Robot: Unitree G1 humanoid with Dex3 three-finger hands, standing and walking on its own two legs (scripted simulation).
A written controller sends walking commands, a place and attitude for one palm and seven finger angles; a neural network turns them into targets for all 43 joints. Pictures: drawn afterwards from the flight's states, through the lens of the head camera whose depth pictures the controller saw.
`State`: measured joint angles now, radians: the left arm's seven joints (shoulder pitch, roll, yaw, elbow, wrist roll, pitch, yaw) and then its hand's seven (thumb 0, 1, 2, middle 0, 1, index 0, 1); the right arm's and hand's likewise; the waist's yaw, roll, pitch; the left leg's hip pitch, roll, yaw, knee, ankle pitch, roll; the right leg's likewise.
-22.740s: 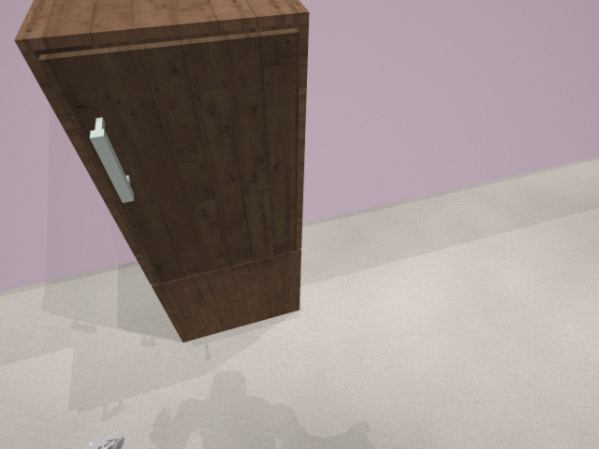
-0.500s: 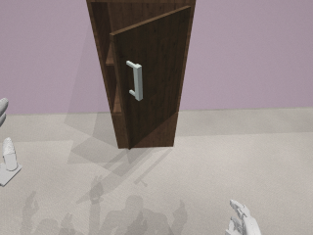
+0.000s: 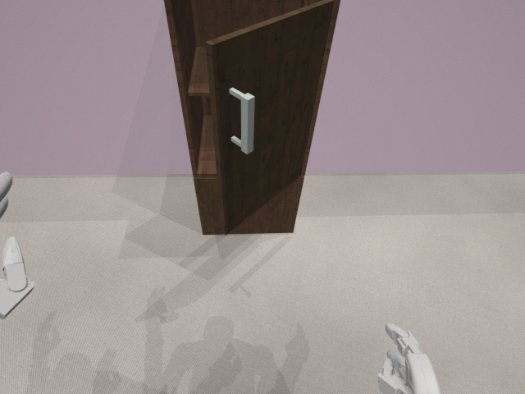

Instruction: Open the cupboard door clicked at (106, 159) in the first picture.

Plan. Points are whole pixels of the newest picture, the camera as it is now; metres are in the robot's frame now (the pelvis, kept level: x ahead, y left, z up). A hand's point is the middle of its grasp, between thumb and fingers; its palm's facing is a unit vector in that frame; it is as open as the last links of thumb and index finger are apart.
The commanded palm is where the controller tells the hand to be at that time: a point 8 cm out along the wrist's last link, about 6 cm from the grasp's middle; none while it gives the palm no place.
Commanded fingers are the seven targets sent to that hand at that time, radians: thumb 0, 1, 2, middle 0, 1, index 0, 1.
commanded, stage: stop stepping back and stand still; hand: left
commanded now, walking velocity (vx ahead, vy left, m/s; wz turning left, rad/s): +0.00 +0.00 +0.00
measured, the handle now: (241, 121) +0.64 +0.09 +0.06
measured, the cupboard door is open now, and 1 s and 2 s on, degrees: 44 44 44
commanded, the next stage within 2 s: let the arm hang, fingers relaxed in 0.22 s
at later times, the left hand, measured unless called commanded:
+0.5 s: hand (104, 375) +0.16 +0.25 -0.08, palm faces +0.06 -0.91 -0.42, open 7.4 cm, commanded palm none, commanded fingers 0.00 0.90 0.90 -0.20 -0.30 -0.20 -0.30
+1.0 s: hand out of the picture -0.06 +0.19 -0.17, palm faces +0.07 -0.96 -0.26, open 7.3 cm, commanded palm none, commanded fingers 0.00 0.90 0.90 -0.20 -0.30 -0.20 -0.30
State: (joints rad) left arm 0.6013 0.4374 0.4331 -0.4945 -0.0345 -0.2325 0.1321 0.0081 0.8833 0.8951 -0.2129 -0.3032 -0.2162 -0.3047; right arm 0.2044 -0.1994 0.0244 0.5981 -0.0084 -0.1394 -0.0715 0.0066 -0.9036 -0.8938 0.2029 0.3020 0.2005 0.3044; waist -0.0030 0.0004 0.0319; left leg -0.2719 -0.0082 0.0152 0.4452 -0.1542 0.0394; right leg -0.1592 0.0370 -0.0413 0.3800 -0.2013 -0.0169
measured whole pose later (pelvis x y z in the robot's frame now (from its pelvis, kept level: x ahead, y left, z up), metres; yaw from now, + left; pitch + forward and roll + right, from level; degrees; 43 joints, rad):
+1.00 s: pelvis -0.01 -0.02 +0.00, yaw +3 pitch -2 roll -1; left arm 0.32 0.22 0.02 1.16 0.01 0.02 0.01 0.00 0.91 0.90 -0.20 -0.30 -0.20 -0.30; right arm 0.26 -0.17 0.00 1.11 -0.02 0.02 -0.02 0.00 -0.91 -0.89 0.20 0.30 0.20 0.30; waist 0.00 0.03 0.07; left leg -0.27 -0.03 -0.03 0.45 -0.13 0.03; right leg -0.18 0.02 -0.09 0.44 -0.23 -0.04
